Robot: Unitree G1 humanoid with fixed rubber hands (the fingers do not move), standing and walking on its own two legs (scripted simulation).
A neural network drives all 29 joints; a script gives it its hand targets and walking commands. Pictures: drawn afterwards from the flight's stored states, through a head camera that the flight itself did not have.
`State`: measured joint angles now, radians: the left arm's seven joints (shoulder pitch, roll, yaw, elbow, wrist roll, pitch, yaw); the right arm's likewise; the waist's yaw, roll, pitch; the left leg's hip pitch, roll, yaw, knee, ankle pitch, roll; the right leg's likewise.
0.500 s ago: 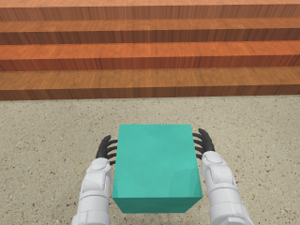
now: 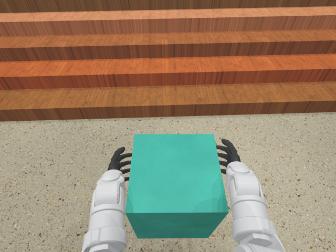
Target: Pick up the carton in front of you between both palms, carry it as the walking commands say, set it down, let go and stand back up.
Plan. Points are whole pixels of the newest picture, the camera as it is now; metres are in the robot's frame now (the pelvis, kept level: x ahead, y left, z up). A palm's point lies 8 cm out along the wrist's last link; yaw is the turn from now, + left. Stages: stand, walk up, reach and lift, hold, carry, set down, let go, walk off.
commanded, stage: reach and lift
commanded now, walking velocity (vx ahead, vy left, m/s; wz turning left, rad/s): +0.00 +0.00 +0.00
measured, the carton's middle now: (173, 189) +0.30 +0.00 -0.05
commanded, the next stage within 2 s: hold in 0.58 s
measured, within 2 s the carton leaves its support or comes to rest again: neither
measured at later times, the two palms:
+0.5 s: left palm (114, 171) +0.31 +0.15 +0.04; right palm (233, 162) +0.32 -0.15 +0.05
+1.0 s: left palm (113, 172) +0.29 +0.15 +0.05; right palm (236, 163) +0.30 -0.15 +0.06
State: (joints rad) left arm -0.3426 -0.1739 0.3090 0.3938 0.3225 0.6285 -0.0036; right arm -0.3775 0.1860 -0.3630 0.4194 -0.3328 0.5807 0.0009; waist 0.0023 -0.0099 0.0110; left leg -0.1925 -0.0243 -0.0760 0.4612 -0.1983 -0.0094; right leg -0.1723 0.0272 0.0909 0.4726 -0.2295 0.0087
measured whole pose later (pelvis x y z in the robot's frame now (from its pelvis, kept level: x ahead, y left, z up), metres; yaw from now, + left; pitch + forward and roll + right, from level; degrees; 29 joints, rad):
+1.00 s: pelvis +0.01 +0.00 +0.01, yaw +0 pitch -7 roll +0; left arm -0.28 -0.16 0.22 0.26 0.30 0.78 0.00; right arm -0.32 0.17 -0.27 0.28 -0.30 0.74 0.00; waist 0.00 -0.01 0.01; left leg -0.07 -0.02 -0.08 0.38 -0.18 -0.01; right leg -0.06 0.02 0.09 0.39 -0.21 0.01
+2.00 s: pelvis +0.44 -0.05 -0.01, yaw -2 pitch +4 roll -1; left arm -0.17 -0.14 0.09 -0.27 0.12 1.21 0.08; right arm -0.18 0.14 -0.14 -0.29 -0.11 1.19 -0.10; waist 0.00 0.04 -0.09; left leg -0.27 0.11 0.07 1.03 -0.46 -0.02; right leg -0.44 -0.05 -0.27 0.57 -0.20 -0.09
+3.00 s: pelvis +1.10 -0.09 -0.01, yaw -3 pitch +5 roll +1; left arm -0.83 0.02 0.23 0.09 0.04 1.34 0.14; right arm -0.86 -0.04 -0.26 0.09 -0.05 1.32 -0.14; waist 0.05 0.02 0.08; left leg -0.55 0.03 0.02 1.35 -0.39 0.06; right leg -0.45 0.01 -0.18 0.57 -0.23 -0.11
